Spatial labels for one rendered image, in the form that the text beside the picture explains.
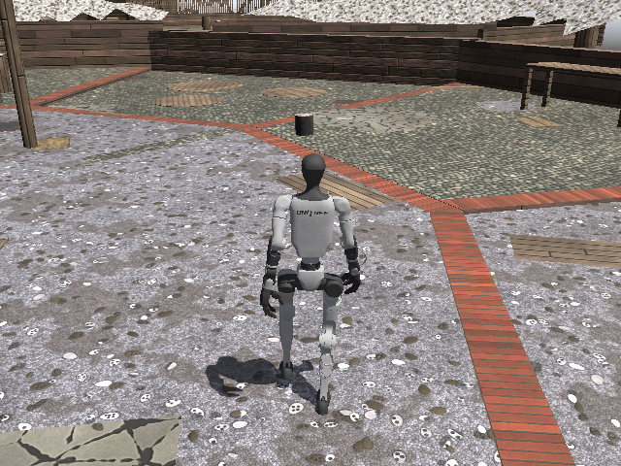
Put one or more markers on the left robot thigh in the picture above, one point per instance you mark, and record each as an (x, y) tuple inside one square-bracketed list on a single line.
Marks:
[(287, 281)]

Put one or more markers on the robot left forearm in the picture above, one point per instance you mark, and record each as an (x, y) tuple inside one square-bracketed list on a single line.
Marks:
[(271, 268)]

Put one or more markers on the humanoid robot head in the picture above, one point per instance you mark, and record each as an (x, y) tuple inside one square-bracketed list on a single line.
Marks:
[(313, 167)]

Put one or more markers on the robot right upper arm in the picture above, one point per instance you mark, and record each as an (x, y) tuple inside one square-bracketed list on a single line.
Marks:
[(346, 222)]

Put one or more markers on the left robot hand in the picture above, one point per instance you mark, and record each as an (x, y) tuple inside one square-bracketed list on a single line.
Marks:
[(264, 301)]

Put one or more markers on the right robot hand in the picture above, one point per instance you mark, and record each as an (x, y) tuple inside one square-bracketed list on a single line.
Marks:
[(351, 279)]

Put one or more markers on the robot right forearm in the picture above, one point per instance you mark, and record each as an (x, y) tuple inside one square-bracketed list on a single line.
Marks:
[(352, 259)]

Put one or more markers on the robot left upper arm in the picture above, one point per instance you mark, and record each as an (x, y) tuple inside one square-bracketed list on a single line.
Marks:
[(282, 204)]

